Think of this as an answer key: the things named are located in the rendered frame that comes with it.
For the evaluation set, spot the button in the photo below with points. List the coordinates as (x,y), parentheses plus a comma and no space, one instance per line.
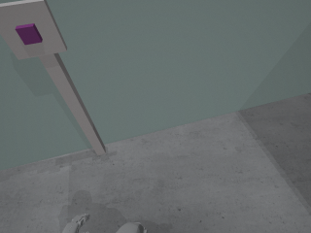
(29,34)

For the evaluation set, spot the panel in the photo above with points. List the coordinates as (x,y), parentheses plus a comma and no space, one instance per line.
(13,14)

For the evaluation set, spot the robot left thigh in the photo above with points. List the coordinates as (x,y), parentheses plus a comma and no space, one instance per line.
(132,227)

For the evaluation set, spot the robot left hand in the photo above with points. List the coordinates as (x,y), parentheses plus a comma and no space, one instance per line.
(76,223)

